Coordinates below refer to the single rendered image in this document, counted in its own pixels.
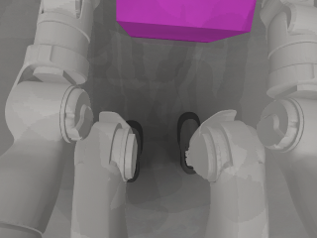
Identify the robot left forearm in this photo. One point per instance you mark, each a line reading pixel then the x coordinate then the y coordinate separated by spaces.
pixel 59 52

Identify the right robot shin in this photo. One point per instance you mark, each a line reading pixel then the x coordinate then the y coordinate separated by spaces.
pixel 221 116

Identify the robot right forearm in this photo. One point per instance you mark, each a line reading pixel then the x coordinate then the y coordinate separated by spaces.
pixel 291 38

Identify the carton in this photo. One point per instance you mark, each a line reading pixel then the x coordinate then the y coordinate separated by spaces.
pixel 200 21

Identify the robot right thigh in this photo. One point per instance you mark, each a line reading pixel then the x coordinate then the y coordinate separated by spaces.
pixel 226 153

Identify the right robot upper arm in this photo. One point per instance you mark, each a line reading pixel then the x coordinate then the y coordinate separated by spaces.
pixel 288 127

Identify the left robot upper arm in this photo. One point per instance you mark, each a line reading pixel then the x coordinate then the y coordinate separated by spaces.
pixel 45 119

